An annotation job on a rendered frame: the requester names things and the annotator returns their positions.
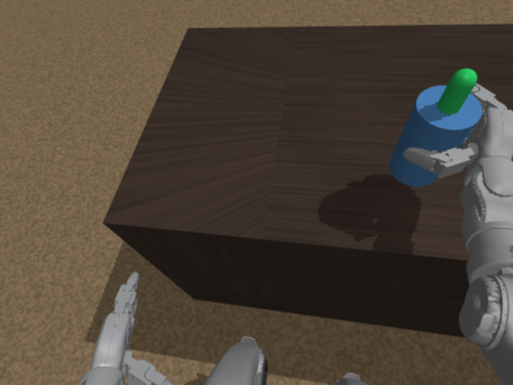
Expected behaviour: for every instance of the right robot hand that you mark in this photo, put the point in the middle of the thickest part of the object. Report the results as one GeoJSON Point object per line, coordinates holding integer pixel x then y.
{"type": "Point", "coordinates": [492, 136]}

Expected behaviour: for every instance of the right robot arm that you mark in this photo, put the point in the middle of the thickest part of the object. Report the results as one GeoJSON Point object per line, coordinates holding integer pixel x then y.
{"type": "Point", "coordinates": [486, 317]}

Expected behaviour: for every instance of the bottle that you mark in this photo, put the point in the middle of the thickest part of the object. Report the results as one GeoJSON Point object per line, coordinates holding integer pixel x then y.
{"type": "Point", "coordinates": [441, 119]}

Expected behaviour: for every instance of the left robot hand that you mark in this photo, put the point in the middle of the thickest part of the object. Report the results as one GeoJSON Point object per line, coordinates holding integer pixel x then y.
{"type": "Point", "coordinates": [113, 343]}

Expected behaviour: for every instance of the left robot arm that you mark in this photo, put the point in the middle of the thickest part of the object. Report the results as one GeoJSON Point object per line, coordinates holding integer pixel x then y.
{"type": "Point", "coordinates": [103, 376]}

